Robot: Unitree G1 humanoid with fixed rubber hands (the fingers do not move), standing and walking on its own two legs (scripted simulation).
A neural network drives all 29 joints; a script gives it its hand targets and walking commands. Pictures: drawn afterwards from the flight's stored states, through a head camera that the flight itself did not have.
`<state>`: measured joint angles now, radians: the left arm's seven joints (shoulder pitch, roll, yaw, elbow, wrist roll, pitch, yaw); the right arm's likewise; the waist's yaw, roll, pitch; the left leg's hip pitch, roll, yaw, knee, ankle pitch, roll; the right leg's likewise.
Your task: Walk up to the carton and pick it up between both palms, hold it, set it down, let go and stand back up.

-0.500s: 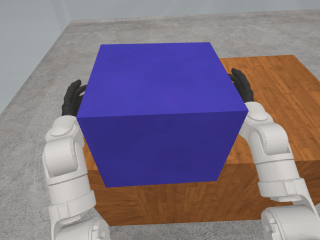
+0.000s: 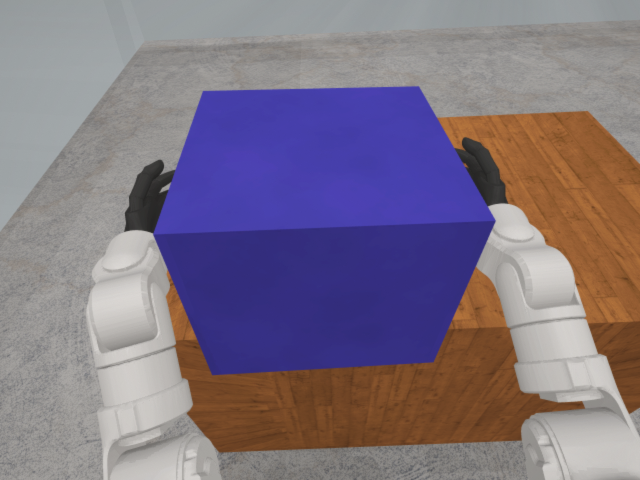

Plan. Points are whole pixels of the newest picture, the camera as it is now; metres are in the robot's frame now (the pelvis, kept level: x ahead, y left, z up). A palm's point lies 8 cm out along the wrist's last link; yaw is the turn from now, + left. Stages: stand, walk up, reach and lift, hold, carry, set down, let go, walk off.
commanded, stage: hold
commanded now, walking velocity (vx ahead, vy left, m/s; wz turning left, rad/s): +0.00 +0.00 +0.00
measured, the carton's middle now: (318, 226) +0.39 +0.00 +0.11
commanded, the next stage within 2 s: none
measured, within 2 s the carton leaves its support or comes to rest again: neither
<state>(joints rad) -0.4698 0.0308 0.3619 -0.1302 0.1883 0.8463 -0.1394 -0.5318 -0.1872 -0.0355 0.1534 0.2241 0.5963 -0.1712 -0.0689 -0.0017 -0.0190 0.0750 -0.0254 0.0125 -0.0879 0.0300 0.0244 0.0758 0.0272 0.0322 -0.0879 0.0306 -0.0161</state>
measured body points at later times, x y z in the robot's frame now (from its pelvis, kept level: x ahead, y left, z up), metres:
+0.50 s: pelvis +0.00 +0.00 +0.00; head -0.01 +0.00 +0.45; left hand +0.36 +0.19 +0.18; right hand +0.37 -0.19 +0.17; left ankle -0.01 +0.10 -0.76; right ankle -0.01 -0.11 -0.76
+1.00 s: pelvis +0.00 +0.00 +0.00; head -0.01 +0.00 +0.45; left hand +0.36 +0.19 +0.18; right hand +0.37 -0.19 +0.17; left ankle -0.01 +0.10 -0.76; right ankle -0.01 -0.11 -0.76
